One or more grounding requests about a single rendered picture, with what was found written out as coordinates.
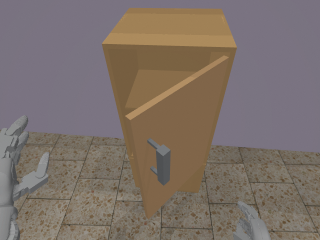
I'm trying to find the left robot hand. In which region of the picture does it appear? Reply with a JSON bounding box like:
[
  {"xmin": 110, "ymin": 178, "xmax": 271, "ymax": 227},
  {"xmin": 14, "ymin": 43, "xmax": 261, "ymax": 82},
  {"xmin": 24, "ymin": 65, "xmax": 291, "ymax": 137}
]
[{"xmin": 0, "ymin": 115, "xmax": 50, "ymax": 206}]

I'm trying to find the right robot hand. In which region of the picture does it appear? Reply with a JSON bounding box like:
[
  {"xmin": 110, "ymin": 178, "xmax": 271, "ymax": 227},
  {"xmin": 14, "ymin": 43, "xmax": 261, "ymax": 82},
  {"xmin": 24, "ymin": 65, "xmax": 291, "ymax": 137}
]
[{"xmin": 233, "ymin": 201, "xmax": 271, "ymax": 240}]

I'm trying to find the robot left forearm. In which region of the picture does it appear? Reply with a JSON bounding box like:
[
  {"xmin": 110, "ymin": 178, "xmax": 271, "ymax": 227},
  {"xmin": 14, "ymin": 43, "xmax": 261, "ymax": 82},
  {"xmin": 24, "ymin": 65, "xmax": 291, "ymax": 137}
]
[{"xmin": 0, "ymin": 205, "xmax": 20, "ymax": 240}]

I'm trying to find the cupboard door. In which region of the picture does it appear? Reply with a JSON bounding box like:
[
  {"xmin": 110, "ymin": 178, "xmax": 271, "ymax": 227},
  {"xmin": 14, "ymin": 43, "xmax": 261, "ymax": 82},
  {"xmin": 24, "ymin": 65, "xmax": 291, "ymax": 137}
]
[{"xmin": 125, "ymin": 55, "xmax": 229, "ymax": 220}]

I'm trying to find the handle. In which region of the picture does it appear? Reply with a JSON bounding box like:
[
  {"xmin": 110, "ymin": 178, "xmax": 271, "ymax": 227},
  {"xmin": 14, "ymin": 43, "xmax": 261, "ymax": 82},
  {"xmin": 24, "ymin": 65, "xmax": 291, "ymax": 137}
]
[{"xmin": 147, "ymin": 138, "xmax": 171, "ymax": 186}]

